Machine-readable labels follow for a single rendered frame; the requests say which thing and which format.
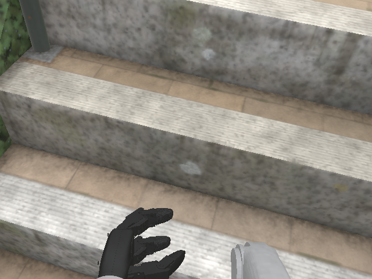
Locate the robot left hand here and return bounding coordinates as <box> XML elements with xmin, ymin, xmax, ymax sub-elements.
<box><xmin>98</xmin><ymin>208</ymin><xmax>185</xmax><ymax>279</ymax></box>

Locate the robot right thigh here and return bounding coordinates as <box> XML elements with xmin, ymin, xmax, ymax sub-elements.
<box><xmin>231</xmin><ymin>242</ymin><xmax>291</xmax><ymax>279</ymax></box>

